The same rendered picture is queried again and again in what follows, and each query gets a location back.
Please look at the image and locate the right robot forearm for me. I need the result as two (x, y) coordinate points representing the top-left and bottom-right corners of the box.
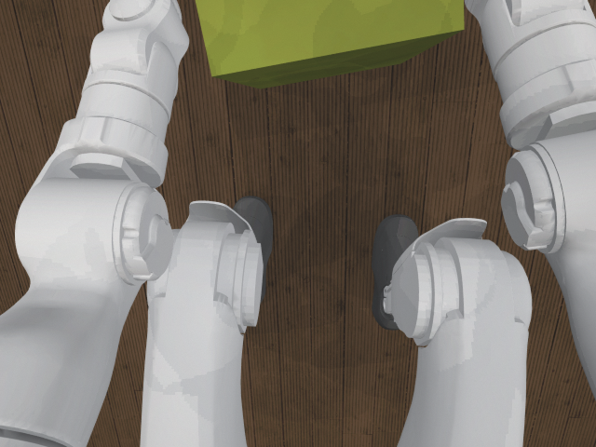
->
(465, 0), (596, 151)

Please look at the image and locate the robot left foot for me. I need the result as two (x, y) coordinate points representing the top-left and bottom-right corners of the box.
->
(233, 196), (273, 303)

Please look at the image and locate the robot right upper arm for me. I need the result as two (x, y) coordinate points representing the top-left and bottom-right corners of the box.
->
(501, 129), (596, 400)

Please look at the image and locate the left robot forearm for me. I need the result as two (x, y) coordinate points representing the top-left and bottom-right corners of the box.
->
(15, 0), (189, 261)

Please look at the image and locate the robot left upper arm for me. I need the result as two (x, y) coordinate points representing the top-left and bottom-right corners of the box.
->
(0, 177), (174, 447)

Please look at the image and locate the carton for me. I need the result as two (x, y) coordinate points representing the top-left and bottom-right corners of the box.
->
(196, 0), (465, 89)

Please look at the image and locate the right robot thigh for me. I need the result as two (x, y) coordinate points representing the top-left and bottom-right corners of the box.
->
(397, 237), (529, 447)

